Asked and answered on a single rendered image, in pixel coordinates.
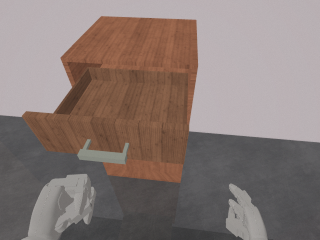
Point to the drawer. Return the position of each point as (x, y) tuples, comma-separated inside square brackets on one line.
[(111, 107)]

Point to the robot left hand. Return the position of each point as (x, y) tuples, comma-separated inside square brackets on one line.
[(72, 194)]

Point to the robot right hand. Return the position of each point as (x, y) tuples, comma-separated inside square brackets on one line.
[(249, 223)]

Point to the handle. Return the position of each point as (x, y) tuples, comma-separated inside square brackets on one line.
[(103, 156)]

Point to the cabinet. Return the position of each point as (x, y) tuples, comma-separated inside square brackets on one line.
[(137, 43)]

